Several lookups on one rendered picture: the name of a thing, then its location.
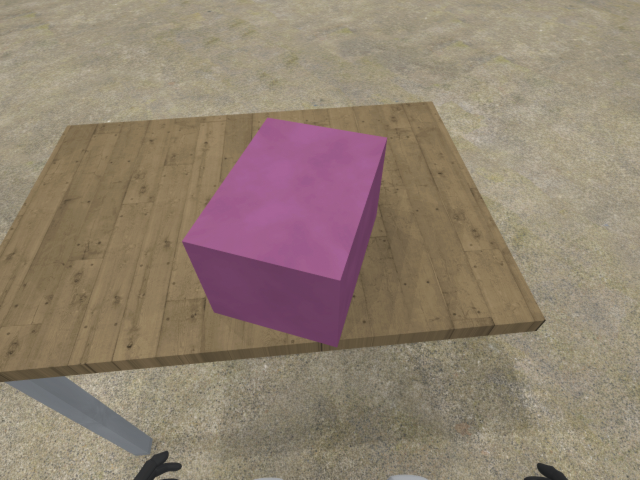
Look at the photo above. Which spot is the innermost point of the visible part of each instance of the robot left hand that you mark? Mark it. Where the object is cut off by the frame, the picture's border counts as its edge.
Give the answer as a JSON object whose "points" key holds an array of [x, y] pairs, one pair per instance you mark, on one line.
{"points": [[156, 466]]}

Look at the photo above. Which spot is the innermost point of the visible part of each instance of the carton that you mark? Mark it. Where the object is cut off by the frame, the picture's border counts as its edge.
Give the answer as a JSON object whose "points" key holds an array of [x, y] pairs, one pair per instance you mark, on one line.
{"points": [[282, 241]]}

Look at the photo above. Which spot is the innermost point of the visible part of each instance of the table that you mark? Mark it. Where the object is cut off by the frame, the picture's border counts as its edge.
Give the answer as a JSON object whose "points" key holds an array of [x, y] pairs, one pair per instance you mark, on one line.
{"points": [[94, 276]]}

